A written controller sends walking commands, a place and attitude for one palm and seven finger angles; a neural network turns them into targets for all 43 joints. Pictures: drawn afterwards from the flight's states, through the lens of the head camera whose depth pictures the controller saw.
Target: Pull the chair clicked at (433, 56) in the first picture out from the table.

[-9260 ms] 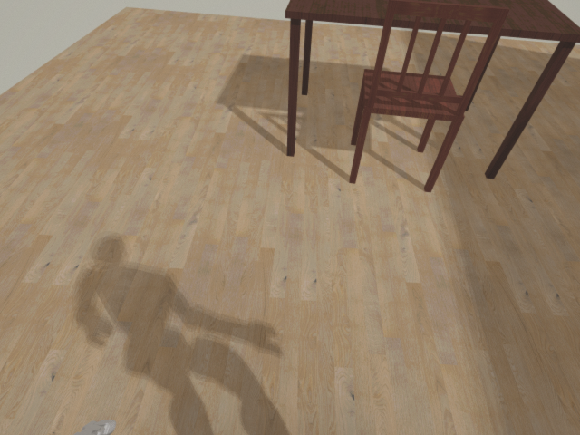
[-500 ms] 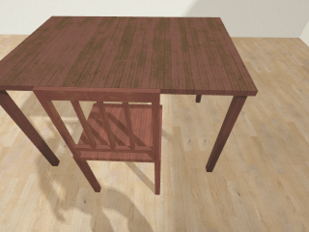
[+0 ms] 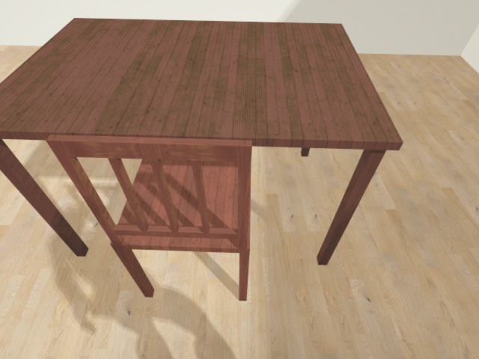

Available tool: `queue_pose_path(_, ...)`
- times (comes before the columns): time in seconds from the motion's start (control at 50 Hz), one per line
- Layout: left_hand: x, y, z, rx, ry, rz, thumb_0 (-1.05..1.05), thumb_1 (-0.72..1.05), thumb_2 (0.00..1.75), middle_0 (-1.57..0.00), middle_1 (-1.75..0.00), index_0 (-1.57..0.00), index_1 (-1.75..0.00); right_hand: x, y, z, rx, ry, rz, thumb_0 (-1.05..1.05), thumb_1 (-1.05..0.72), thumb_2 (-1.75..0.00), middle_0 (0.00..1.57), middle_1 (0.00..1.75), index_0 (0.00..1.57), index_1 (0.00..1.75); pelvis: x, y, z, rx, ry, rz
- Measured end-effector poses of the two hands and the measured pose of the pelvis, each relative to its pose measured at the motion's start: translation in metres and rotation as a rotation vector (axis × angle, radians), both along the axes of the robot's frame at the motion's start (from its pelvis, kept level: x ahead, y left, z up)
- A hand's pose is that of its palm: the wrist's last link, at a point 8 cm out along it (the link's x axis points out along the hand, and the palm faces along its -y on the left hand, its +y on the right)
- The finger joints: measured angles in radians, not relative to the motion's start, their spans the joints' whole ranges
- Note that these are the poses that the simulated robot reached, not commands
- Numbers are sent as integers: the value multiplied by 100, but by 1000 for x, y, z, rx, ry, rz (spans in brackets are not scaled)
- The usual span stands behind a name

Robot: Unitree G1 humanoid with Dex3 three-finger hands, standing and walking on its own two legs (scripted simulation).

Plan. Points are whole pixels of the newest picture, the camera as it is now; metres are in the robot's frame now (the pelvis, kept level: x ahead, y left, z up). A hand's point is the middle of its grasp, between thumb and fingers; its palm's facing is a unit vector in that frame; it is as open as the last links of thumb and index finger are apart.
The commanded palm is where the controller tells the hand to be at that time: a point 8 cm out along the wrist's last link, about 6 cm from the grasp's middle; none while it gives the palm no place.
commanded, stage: look again from close up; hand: left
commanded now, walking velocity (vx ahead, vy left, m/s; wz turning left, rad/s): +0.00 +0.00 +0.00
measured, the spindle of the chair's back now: (166, 198) +0.49 +0.22 -0.09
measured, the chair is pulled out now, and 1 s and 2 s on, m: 0.00 0.00 0.00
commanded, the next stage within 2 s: shuffle to correct the standing spot in 0.18 s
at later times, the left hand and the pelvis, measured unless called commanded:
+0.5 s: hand out of the picture -0.02 +0.16 -0.18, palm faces +0.08 -0.98 -0.17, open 7.4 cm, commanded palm none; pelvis +0.01 +0.00 -0.01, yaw +1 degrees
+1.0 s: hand out of the picture +0.11 +0.19 -0.17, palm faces +0.05 -0.97 -0.24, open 7.4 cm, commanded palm none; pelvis +0.05 +0.01 -0.01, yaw +2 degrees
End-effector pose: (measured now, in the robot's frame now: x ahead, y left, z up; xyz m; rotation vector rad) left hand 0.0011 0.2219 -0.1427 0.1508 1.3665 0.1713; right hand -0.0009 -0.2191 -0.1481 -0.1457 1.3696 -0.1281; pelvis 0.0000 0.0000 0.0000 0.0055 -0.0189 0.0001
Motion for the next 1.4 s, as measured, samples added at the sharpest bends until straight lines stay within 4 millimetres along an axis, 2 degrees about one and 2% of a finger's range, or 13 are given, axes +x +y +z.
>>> queue_pose_path(0.22,-20,-12,-2,-23,48,14,0,90,90,-20,-30,-20,-29,-1,-5,2,-4,17,4,1,-91,-89,20,30,20,30,-2,-5,1,-2,2,3)
queue_pose_path(0.42,-27,-17,-5,-33,55,27,0,90,90,-20,-30,-20,-29,-4,-7,0,1,33,7,1,-91,-90,20,30,20,30,0,-8,-1,-5,-1,6)
queue_pose_path(0.52,-30,-12,-11,-42,64,63,0,90,90,-20,-30,-20,-29,-3,-4,-2,-7,63,15,1,-91,-90,20,30,20,30,11,-2,-7,-23,9,14)
queue_pose_path(0.62,-28,2,-19,-55,117,70,0,90,90,-20,-30,-20,-29,8,8,2,-31,57,3,1,-91,-90,20,30,20,30,28,11,-10,-12,20,0)
queue_pose_path(0.7,-6,13,-14,-36,135,41,0,91,90,-20,-30,-20,-29,8,22,5,-34,64,-19,1,-91,-90,20,30,20,30,39,18,-6,-15,22,-3)
queue_pose_path(0.84,64,22,-3,14,-8,26,0,91,90,-20,-29,-19,-29,2,38,-1,25,150,-34,1,-90,-89,20,30,20,30,50,16,-3,0,15,22)
queue_pose_path(0.92,92,20,1,40,-80,6,0,91,90,-20,-29,-19,-29,14,32,-11,43,138,-55,1,-90,-89,21,30,20,30,54,10,-7,0,12,20)
queue_pose_path(1.02,103,14,-2,34,-119,-14,0,91,90,-20,-29,-19,-29,40,21,-13,26,60,-63,1,-90,-89,20,30,20,30,50,6,-9,-1,15,37)
queue_pose_path(1.18,92,11,-2,0,-129,15,-1,93,90,-20,-30,-20,-29,56,6,2,-23,-12,-11,2,-92,-89,20,30,20,30,44,6,-3,4,5,16)
queue_pose_path(1.32,53,19,3,34,-54,-9,0,92,90,-20,-30,-20,-29,70,3,-2,-7,-113,1,1,-92,-90,20,30,20,30,36,11,-5,-4,6,13)
queue_pose_path(1.4,36,25,10,55,-21,-4,0,91,90,-20,-30,-20,-29,70,5,-6,13,-129,8,1,-93,-90,20,30,20,30,37,12,-4,1,0,10)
